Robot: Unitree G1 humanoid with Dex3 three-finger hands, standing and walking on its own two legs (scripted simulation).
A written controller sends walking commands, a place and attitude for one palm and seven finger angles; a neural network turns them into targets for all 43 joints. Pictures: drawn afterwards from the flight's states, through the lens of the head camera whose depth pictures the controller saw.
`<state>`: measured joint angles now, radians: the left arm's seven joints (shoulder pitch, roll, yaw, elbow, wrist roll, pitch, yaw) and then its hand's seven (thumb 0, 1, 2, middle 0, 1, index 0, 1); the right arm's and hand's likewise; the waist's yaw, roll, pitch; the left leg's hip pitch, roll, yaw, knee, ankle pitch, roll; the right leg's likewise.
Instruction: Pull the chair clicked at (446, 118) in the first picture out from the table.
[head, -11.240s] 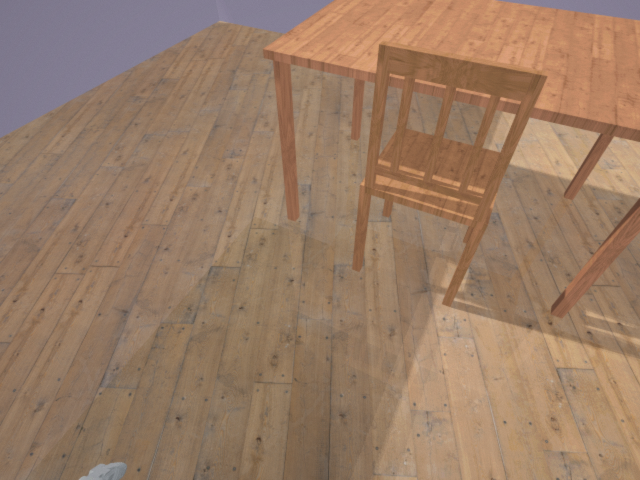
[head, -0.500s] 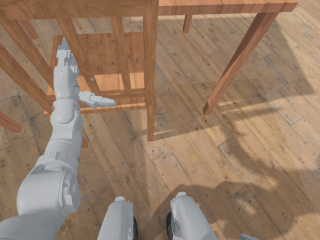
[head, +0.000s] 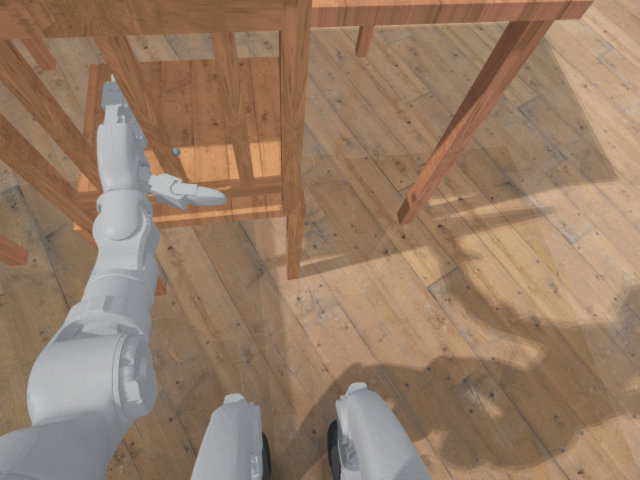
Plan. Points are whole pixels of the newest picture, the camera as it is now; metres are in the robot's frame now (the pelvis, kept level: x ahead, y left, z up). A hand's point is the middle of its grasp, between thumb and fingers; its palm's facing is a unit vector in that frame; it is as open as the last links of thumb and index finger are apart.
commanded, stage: hook a spindle and tug to test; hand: left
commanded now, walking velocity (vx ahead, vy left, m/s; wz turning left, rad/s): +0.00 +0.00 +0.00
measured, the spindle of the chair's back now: (154, 129) +0.54 +0.17 +0.02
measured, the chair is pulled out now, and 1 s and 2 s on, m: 0.00 0.00 0.08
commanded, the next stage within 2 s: step backward, pulling the chair out in 1.56 s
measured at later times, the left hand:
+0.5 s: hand (173, 154) +0.50 +0.14 +0.03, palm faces +0.10 -0.99 -0.03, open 14.4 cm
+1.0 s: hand (172, 146) +0.51 +0.14 +0.03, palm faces +0.10 -0.99 -0.02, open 5.5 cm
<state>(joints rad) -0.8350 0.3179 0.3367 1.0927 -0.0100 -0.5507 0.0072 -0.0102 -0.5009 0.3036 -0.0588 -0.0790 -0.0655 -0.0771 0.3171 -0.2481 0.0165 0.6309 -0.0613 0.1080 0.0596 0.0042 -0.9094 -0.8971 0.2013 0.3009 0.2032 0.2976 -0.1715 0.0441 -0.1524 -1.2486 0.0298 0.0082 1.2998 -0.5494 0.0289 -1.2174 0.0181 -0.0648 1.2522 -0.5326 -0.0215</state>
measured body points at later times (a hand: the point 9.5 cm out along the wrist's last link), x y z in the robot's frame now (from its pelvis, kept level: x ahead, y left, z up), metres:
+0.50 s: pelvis +0.00 +0.00 +0.00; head +0.16 +0.02 +0.42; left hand +0.49 +0.19 +0.03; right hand +0.04 -0.26 -0.12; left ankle +0.02 +0.10 -0.61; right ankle +0.02 -0.11 -0.61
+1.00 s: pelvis +0.01 +0.00 +0.01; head +0.17 +0.02 +0.43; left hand +0.50 +0.19 +0.03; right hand +0.04 -0.25 -0.11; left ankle +0.02 +0.10 -0.61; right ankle +0.02 -0.11 -0.61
